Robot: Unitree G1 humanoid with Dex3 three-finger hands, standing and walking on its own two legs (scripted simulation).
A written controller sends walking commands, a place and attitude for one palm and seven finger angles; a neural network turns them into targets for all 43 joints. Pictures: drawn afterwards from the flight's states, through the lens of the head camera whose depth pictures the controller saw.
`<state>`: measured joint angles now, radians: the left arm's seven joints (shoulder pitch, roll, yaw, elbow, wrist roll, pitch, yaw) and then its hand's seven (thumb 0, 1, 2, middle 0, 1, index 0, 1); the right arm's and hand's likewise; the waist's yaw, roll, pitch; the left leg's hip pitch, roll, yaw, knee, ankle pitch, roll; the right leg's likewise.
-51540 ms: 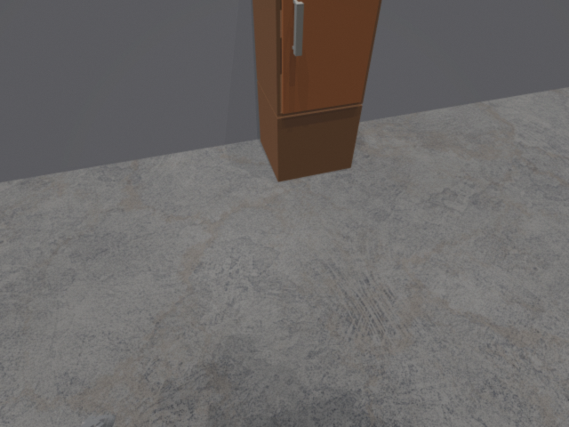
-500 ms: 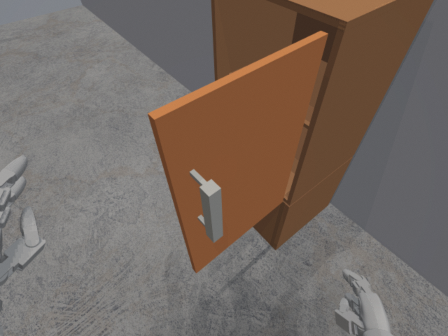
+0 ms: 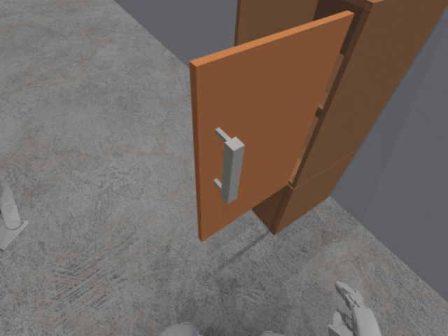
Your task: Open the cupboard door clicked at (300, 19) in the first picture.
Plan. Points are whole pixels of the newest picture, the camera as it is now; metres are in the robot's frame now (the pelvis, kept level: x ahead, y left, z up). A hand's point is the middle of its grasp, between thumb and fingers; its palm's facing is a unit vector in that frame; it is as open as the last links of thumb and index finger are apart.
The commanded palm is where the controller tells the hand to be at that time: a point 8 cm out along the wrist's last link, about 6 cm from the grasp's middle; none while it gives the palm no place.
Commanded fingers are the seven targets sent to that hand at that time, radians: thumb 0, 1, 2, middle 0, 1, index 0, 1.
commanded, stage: step back with the hand held close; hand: left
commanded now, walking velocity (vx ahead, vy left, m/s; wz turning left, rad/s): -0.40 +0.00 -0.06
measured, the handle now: (224, 167) +0.43 +0.03 +0.04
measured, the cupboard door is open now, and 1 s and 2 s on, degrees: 92 92 92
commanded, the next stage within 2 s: stop stepping back and stand still in 0.46 s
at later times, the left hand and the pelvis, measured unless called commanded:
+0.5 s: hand out of the picture +0.12 +0.26 +0.19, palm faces +0.47 -0.76 -0.45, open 7.4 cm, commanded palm +0.07 +0.28 +0.20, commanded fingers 0.00 0.90 0.90 -0.20 -0.30 -0.20 -0.30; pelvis -0.08 -0.01 +0.00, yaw -2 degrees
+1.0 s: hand out of the picture +0.04 +0.22 +0.18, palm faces +0.31 -0.80 -0.52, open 7.4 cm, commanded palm -0.01 +0.26 +0.20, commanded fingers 0.00 0.90 0.90 -0.20 -0.30 -0.20 -0.30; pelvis -0.18 -0.02 +0.02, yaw -6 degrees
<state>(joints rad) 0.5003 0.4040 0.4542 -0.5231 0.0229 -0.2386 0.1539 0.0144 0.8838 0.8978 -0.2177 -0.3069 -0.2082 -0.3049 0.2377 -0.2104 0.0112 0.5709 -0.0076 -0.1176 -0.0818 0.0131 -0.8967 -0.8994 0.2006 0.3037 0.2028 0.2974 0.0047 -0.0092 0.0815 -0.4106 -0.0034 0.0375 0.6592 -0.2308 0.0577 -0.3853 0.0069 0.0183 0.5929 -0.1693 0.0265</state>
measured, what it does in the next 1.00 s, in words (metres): walks backwards: right foot, then left foot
